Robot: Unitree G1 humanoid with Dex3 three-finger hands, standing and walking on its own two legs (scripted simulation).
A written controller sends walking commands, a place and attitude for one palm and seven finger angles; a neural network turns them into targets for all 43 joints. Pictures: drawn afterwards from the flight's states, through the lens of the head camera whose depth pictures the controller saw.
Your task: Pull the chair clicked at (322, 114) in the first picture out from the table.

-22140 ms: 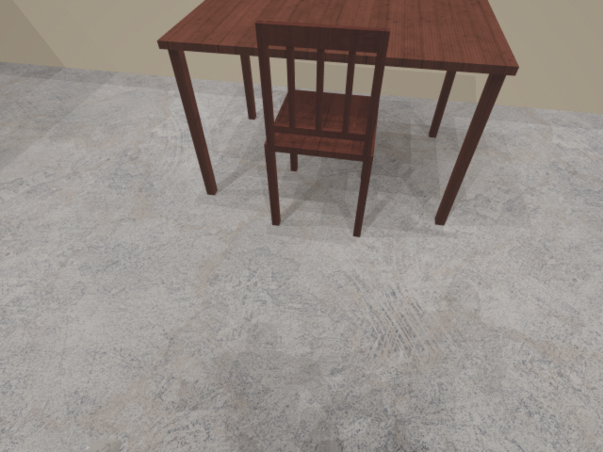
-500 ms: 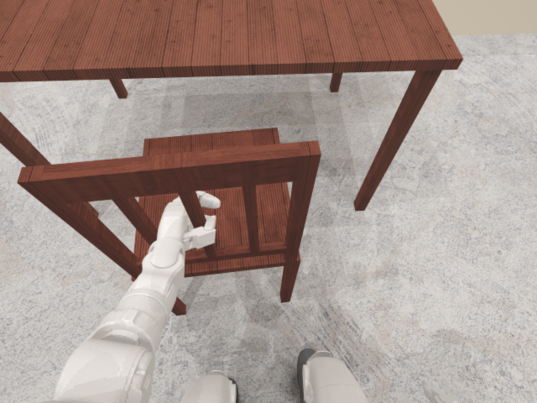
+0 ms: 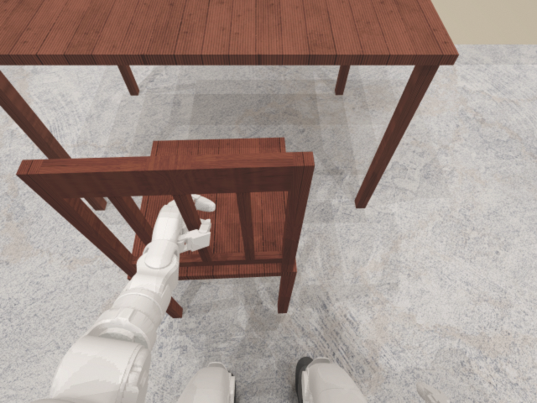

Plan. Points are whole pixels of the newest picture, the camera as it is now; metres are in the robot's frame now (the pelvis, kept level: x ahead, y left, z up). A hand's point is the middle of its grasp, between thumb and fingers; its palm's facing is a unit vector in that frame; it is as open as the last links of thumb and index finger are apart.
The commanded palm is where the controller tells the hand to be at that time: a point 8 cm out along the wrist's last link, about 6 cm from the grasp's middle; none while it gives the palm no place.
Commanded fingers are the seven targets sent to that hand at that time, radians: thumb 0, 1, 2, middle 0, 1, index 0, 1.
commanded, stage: step backward, pulling the chair out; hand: left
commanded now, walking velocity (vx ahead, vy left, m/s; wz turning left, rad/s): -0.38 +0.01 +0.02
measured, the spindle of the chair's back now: (196, 229) +0.40 +0.15 -0.08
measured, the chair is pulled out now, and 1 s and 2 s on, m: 0.30 0.41 0.51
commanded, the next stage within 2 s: stop walking, hand still on the chair in 1.84 s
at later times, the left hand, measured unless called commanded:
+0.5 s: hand (198, 255) +0.34 +0.13 -0.05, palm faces +0.00 -0.99 -0.17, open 5.3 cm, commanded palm +0.33 +0.18 -0.05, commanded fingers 0.00 0.90 0.90 -0.50 -1.45 -0.50 -1.45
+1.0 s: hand (193, 299) +0.26 +0.13 -0.05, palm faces +0.00 -0.99 -0.17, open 5.3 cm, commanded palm +0.26 +0.18 -0.04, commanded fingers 0.00 0.90 0.90 -0.50 -1.45 -0.50 -1.45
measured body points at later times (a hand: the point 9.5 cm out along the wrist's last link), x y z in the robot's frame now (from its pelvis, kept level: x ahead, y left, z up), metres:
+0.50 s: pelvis -0.05 +0.00 +0.01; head +0.05 +0.00 +0.44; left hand +0.33 +0.18 -0.04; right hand +0.02 -0.25 -0.13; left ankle -0.04 +0.14 -0.72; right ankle +0.04 -0.12 -0.72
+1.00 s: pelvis -0.12 +0.01 +0.01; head -0.03 +0.00 +0.45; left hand +0.26 +0.18 -0.04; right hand -0.04 -0.27 -0.12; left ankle -0.08 +0.14 -0.72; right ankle -0.01 -0.12 -0.72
